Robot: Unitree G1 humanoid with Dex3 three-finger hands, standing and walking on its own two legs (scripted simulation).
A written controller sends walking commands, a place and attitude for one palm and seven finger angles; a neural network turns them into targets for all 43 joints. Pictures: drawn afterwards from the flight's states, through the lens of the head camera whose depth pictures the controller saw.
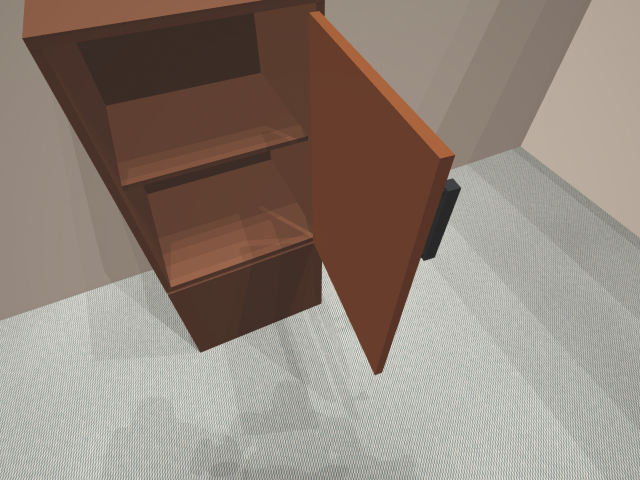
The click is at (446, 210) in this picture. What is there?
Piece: cupboard door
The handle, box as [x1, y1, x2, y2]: [421, 178, 460, 260]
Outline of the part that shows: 452,178 446,181 421,256 423,260 434,257 459,192 460,187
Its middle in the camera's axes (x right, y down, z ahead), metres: +0.15 -0.02 +0.56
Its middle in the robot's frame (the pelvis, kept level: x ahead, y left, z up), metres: +0.45 -0.12 +0.06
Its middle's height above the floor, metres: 0.83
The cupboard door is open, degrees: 85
